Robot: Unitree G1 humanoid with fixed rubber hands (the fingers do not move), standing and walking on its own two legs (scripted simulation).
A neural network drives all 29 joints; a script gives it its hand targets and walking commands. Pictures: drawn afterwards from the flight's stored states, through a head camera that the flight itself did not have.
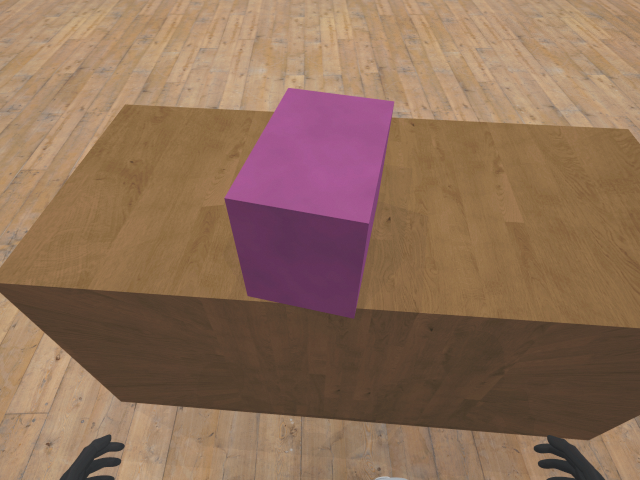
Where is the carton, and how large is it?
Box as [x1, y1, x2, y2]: [224, 88, 393, 318]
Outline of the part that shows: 288,88 224,198 247,295 353,318 377,201 393,101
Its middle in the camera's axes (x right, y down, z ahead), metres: +0.00 -0.07 +0.68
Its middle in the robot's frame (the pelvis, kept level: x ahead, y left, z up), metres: +0.56 +0.02 +0.00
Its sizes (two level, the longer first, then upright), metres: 0.298 0.191 0.236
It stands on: a pedestal, 0.64 m high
